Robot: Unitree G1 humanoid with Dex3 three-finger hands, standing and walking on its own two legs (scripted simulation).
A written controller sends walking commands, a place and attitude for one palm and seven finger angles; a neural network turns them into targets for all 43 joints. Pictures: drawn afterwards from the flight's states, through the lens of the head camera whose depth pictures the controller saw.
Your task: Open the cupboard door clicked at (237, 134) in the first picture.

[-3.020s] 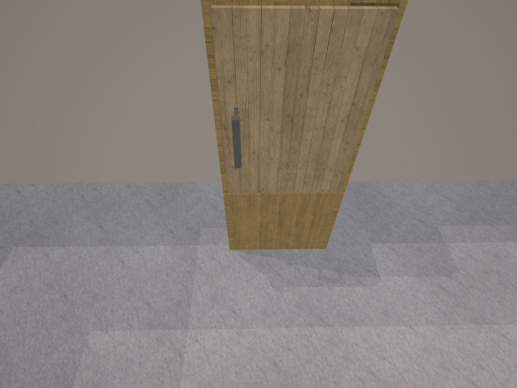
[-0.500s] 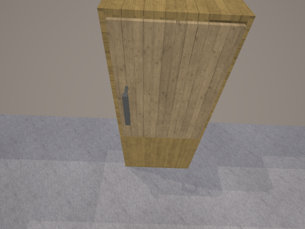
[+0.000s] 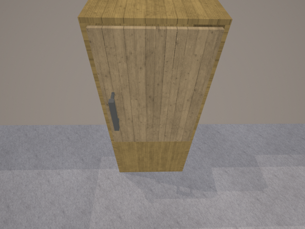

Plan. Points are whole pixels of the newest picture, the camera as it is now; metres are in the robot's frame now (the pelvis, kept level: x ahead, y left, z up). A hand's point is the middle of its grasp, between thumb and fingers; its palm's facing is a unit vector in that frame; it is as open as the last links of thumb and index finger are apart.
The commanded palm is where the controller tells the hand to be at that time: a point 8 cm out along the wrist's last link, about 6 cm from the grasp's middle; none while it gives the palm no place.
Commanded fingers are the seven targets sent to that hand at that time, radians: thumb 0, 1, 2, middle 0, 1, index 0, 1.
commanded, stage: come to a stop and stand still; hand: left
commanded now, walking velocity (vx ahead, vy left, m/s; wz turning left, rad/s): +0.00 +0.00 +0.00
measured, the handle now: (115, 112) +0.55 +0.18 -0.09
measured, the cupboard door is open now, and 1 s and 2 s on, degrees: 0 0 0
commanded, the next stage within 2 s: look again from close up in 0.04 s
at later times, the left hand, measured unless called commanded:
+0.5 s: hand out of the picture +0.02 +0.22 -0.18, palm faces -0.01 -0.98 -0.21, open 7.4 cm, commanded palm none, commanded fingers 0.00 0.90 0.90 -0.20 -0.30 -0.20 -0.30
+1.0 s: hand (71, 196) +0.21 +0.23 -0.03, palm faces +0.09 -1.00 -0.02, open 7.9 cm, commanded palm +0.13 +0.29 -0.08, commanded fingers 0.00 0.55 0.75 -0.23 -0.53 -0.23 -0.53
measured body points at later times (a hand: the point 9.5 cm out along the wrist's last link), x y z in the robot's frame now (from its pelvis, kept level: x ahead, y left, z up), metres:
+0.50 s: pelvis +0.00 +0.04 -0.01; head +0.00 +0.04 +0.44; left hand +0.02 +0.27 -0.17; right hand +0.02 -0.19 -0.16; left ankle +0.00 +0.14 -0.74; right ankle -0.03 -0.08 -0.74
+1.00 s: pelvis -0.02 +0.04 -0.06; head +0.01 +0.05 +0.38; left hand +0.20 +0.28 -0.03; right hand +0.15 -0.22 -0.13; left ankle +0.00 +0.14 -0.74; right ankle -0.03 -0.08 -0.74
